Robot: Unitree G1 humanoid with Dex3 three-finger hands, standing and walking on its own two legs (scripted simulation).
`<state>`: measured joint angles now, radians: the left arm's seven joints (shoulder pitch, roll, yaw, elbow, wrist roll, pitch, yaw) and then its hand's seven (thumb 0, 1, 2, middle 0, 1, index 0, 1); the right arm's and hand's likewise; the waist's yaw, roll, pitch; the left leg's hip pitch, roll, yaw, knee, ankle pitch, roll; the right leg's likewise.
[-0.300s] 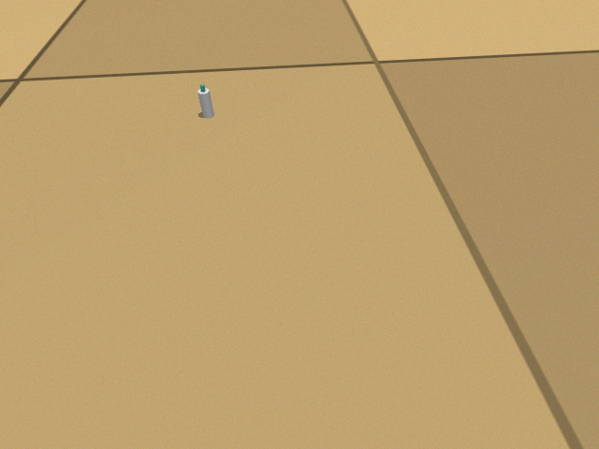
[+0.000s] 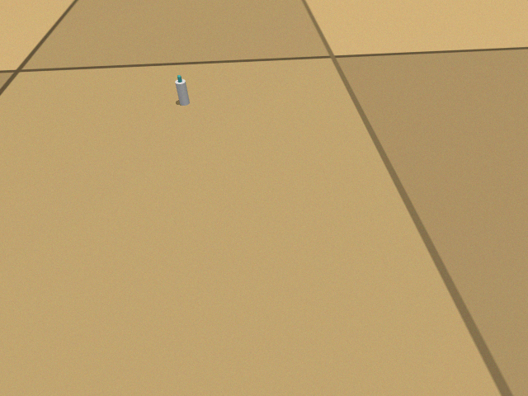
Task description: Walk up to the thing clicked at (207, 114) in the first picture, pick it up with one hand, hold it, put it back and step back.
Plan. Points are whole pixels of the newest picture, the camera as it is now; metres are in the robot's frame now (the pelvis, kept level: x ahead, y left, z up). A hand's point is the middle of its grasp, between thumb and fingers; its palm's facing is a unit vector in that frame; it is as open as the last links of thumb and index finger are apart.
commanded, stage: stand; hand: left
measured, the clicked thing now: (181, 89) +2.03 +0.59 -0.68
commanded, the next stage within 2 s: walk up in 0.82 s
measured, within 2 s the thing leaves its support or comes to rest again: neither
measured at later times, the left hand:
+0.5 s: hand out of the picture +0.08 +0.25 -0.16, palm faces -0.03 -0.94 -0.34, open 7.4 cm
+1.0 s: hand out of the picture +0.08 +0.30 -0.15, palm faces +0.07 -0.93 -0.36, open 7.4 cm
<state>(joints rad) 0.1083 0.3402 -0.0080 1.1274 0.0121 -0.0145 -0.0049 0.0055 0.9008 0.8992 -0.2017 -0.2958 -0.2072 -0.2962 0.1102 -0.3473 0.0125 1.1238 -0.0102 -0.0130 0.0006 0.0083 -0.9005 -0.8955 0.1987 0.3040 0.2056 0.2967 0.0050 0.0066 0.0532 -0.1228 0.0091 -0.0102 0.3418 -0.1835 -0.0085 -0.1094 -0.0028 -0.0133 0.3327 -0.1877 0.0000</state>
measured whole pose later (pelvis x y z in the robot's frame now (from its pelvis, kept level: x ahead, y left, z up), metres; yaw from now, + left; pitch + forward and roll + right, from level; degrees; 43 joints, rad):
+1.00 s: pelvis +0.04 +0.02 +0.00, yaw +3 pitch -1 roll -1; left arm 0.20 0.39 0.06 1.02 0.04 -0.08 -0.05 0.00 0.90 0.90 -0.21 -0.30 -0.21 -0.30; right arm 0.18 -0.42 -0.07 1.06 -0.04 -0.01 0.08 0.01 -0.90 -0.90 0.20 0.30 0.21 0.30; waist 0.04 0.01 0.01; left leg -0.39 0.04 0.01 0.82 -0.41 0.02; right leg -0.07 -0.04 -0.07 0.35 -0.28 -0.04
